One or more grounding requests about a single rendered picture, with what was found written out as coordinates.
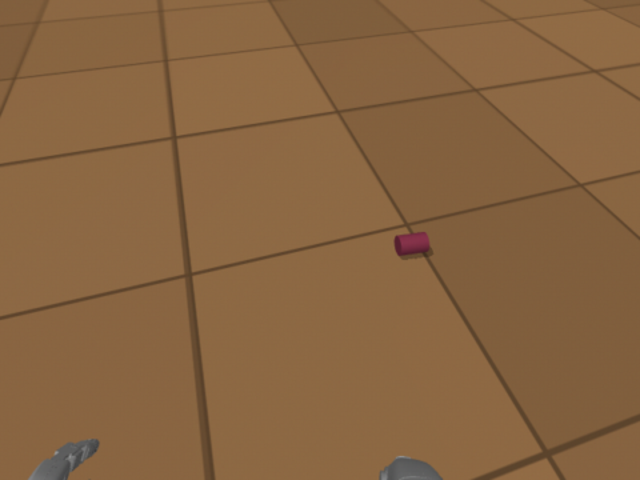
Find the can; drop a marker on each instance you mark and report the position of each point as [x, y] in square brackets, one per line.
[411, 243]

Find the left robot hand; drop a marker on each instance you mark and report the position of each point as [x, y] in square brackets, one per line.
[65, 460]

